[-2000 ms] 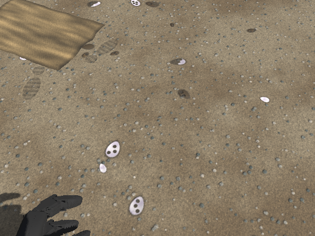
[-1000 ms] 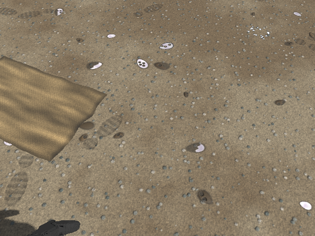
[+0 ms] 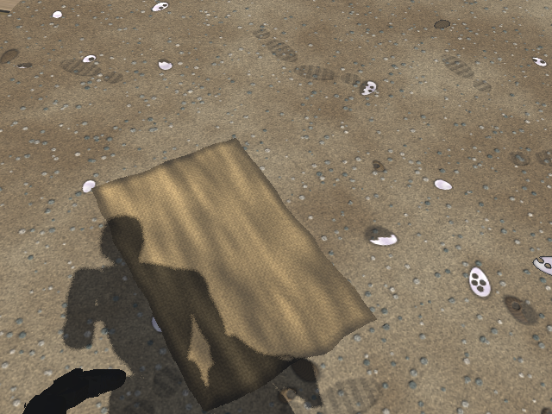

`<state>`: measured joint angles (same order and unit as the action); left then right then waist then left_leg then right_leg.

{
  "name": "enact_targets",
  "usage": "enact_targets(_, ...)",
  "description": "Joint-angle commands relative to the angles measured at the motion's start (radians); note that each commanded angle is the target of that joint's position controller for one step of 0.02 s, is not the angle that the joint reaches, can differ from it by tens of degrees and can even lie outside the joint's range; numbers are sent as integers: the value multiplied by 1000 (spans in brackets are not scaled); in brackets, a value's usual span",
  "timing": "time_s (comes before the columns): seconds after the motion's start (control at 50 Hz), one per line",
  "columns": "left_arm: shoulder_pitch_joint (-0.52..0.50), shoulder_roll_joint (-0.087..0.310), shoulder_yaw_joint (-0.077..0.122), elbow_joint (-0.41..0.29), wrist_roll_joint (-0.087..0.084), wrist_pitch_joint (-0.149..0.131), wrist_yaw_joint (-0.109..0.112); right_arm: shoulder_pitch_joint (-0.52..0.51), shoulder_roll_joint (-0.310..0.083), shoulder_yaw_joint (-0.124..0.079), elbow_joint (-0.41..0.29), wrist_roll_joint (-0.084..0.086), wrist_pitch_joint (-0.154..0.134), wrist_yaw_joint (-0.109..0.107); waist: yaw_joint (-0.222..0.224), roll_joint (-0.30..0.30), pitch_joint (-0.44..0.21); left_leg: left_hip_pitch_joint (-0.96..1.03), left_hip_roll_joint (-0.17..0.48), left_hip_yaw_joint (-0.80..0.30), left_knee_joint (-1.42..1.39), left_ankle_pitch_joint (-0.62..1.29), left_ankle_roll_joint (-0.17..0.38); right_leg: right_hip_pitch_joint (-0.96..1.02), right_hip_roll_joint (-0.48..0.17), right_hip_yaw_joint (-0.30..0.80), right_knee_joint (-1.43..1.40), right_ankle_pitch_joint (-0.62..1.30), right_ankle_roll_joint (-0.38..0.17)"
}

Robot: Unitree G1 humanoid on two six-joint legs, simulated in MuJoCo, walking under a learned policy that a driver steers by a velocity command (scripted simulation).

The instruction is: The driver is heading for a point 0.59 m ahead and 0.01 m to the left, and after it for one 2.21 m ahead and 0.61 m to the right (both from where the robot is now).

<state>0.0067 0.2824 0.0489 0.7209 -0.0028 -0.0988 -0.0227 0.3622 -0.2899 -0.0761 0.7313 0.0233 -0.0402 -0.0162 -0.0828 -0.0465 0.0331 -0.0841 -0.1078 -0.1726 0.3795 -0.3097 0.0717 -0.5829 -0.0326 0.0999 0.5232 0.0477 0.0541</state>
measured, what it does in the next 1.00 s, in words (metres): walks ahead: right foot, then left foot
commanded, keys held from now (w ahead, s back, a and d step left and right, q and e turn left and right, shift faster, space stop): w+q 0.20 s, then w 0.44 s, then w+e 0.36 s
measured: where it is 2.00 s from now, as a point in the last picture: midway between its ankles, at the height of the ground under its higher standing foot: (241, 203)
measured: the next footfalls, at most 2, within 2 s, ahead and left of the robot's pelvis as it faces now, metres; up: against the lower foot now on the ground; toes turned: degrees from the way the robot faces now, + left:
right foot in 0.08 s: +0.23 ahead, -0.14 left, +0.00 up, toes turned +7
left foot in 0.58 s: +0.45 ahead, +0.18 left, +0.00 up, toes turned +16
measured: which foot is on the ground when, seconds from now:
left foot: down 0.00-0.10, up 0.12-0.56, down 0.58-1.00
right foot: up 0.00-0.06, down 0.08-0.60, up 0.62-1.00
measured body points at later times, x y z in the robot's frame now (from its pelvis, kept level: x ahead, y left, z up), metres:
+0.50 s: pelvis +0.27 +0.00 +0.00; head +0.30 +0.01 +0.45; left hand +0.19 +0.27 -0.13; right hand +0.54 -0.17 -0.08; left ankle +0.39 +0.17 -0.71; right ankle +0.19 -0.14 -0.74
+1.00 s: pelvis +0.53 +0.09 +0.00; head +0.55 +0.09 +0.45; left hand +0.67 +0.36 -0.11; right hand +0.60 -0.19 -0.12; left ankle +0.41 +0.17 -0.74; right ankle +0.73 -0.03 -0.70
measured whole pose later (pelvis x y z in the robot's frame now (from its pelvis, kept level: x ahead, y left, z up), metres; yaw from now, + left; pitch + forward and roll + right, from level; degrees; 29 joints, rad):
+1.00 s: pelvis +0.53 +0.09 +0.00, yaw +5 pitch +1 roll +2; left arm 0.13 0.27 0.04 0.80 -0.02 -0.04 -0.04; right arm 0.32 -0.27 -0.07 0.83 -0.01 -0.09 0.00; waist -0.06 -0.05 0.02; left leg 0.07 -0.05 0.19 0.20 -0.29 0.02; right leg -0.66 -0.09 0.02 0.66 0.07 -0.01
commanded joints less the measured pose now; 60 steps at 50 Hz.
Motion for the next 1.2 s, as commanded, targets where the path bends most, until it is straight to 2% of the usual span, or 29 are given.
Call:
enact_targets(0.02, -71, 121, 36, -86, -6, -31, -9, 10, -158, -45, -43, 2, 0, -11, 28, 164, -17, -24, 256, -235, -16, 230, 122, 103, 27, -7, -44, -65, -28)
enact_targets(0.06, 57, 149, 55, -54, -4, -41, -3, -18, -139, -39, -52, 0, 6, -11, 99, 183, -62, -33, 222, -241, 90, 318, 91, 276, 37, -39, -97, -101, -70)
enact_targets(0.08, 179, 186, 70, -36, 12, -46, 4, -24, -91, -20, -65, -8, 4, -5, 158, 143, -174, -102, 166, -189, 284, 305, 58, 500, -50, 26, -79, -110, -121)
enact_targets(0.1, 318, 266, 89, -22, 30, -42, 12, 67, -30, -1, -87, -4, -1, -5, 158, -61, -340, -384, 40, -61, 618, 40, -17, 871, -274, 349, -88, -226, -243)
enact_targets(0.12, 357, 252, 88, 9, 10, -28, 1, 133, -52, 5, -101, 16, -7, -7, 133, -294, -380, -629, 29, -13, 838, -304, -43, 972, -402, 709, -200, -486, -330)
enact_targets(0.14, 304, 157, 64, -11, -4, -22, 2, 73, -148, -17, -81, 22, -4, -7, 152, -148, -235, -706, 96, -31, 926, -229, -52, 859, -370, 624, -235, -622, -290)
enact_targets(0.16, 256, 119, 52, -20, -1, -11, 8, -17, -171, -24, -94, 11, 2, -6, 158, -69, -131, -705, 131, 11, 932, -147, -56, 730, -327, 461, -243, -549, -248)
enact_targets(0.2, 191, 83, 36, -11, 12, -5, 13, -78, -143, -28, -111, -5, 8, 0, 120, -35, -25, -642, 190, 29, 847, -47, -56, 531, -250, 259, -293, -345, -223)
enact_targets(0.28, 212, 112, 42, 36, 9, -23, 7, -79, -53, -7, -124, 1, 16, 6, 89, -61, -11, -585, 208, 50, 716, 20, -61, 438, -219, 106, -374, -181, -258)
enact_targets(0.38, 235, 149, 49, 69, -11, -14, 7, -217, -33, 14, -148, -14, -10, 28, 124, -8, 8, -573, 208, 111, 395, 248, -68, 483, -187, -47, -392, -3, -251)
enact_targets(0.5, 345, 194, 54, 135, -31, 19, 11, -370, -47, 18, -199, -2, -24, 53, 157, -31, 35, -507, 170, 170, 189, 237, -33, 602, -238, -72, -348, 67, -221)
enact_targets(0.54, 336, 212, 57, 145, -36, 31, 16, -311, -81, 1, -188, -9, -25, 54, 101, -49, -9, -381, 130, 202, 139, 189, 1, 633, -238, -97, -246, 291, -197)
enact_targets(0.58, 327, 178, 39, 142, -27, 36, 23, -36, -164, -45, -103, -16, -19, 40, -41, -18, -184, 53, 124, 197, 117, 246, 58, 480, -159, -179, 97, 370, -136)
enact_targets(0.6, 388, 80, 2, 98, 3, 21, 17, 97, -274, -67, -88, -38, -13, 26, -46, 188, -349, 454, 399, -201, 133, 207, 193, 108, -48, -207, 494, -41, -71)
enact_targets(0.62, 401, 65, -8, 110, -3, 1, 12, 109, -249, -57, -79, -17, -11, 28, -32, 291, -455, 519, 513, -547, -34, 82, 285, -76, 54, -75, 709, -621, -54)
enact_targets(0.64, 328, 160, 21, 92, -34, -12, 5, 53, -185, -33, -82, -16, -16, 32, -36, 211, -314, 414, 478, -445, -61, 14, 239, -179, -10, -19, 783, -597, -71)
enact_targets(0.66, 263, 159, 20, 74, -49, -15, 3, -11, -147, -22, -86, -18, -19, 32, -15, 175, -196, 276, 440, -291, -77, 46, 201, -196, -54, -38, 759, -515, -83)
enact_targets(0.68, 242, 145, 20, 77, -38, -10, 6, -70, -114, -11, -83, -21, -25, 35, 19, 124, -117, 141, 396, -186, -115, 107, 177, -163, -88, -48, 693, -438, -79)
enact_targets(0.72, 283, 120, 23, 98, -24, 16, 7, -131, -81, -4, -80, -34, -43, 39, 75, 152, -61, -24, 356, -63, -184, 228, 158, -45, -123, -27, 629, -344, -64)
enact_targets(0.78, 285, 86, 24, 104, -27, 53, 18, -150, -81, -10, -48, -43, -69, 33, 103, 113, -28, -85, 338, 62, -255, 269, 149, -57, -107, -2, 587, -241, -42)
enact_targets(0.88, 155, 62, 16, 59, -16, 42, 1, -125, -113, -18, -2, -41, -75, 15, 67, 94, 23, -57, 320, 232, -278, 354, 111, -78, -80, -19, 286, 33, -35)
enact_targets(1.02, -15, 48, 3, -43, -14, 41, -41, -34, -155, -36, 67, -13, -34, 1, 10, 79, 66, 184, 390, 317, -191, 512, 77, -136, -47, -113, 87, -55, -101)
enact_targets(1.06, 17, 73, 16, -59, -15, 44, -49, -50, -181, -43, 65, -10, -16, -9, 45, 115, 18, 224, 392, 345, -71, 838, 52, -47, 7, -174, 86, -163, -136)
enact_targets(1.1, 211, 139, 55, -26, -20, 50, -43, -74, -197, -44, 56, -9, 4, -20, 160, 130, -104, 181, 357, 381, 219, 1072, 13, 223, 92, -221, 60, -204, -190)
enact_targets(1.12, 377, 207, 90, 10, -21, 56, -27, -73, -186, -36, 44, -13, 1, -27, 241, 80, -195, -7, 318, 388, 478, 895, -28, 518, 68, -124, 17, -161, -238)
enact_targets(1.14, 423, 325, 116, 15, -29, 59, -11, 29, -47, 9, -6, -49, -25, -9, 160, -182, -297, -479, 144, 353, 865, 63, -104, 916, -205, 395, -10, -259, -425)
enact_targets(1.16, 438, 276, 96, -12, -23, 48, -13, -22, -70, 17, -10, -28, -69, 8, 191, -117, -438, -646, 46, 115, 1018, -293, -97, 1038, -306, 756, -184, -364, -503)
enact_targets(1.18, 412, 212, 77, -8, -13, 40, -13, -141, -136, -2, -39, 15, -95, 22, 221, -54, -314, -740, 110, 64, 1029, -216, -71, 967, -276, 606, -218, -332, -433)
enact_targets(1.2, 355, 187, 70, -14, -17, 34, -11, -177, -128, 3, -53, 15, -109, 22, 187, 3, -208, -735, 156, 75, 946, -125, -55, 821, -234, 474, -219, -262, -392)
Velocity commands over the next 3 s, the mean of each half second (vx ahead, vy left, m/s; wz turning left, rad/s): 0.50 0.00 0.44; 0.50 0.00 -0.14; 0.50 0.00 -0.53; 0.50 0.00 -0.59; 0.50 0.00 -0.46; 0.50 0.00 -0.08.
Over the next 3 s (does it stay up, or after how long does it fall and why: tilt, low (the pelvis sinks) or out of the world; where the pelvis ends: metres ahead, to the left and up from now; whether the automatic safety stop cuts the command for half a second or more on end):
stays up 1.54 -0.30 0.00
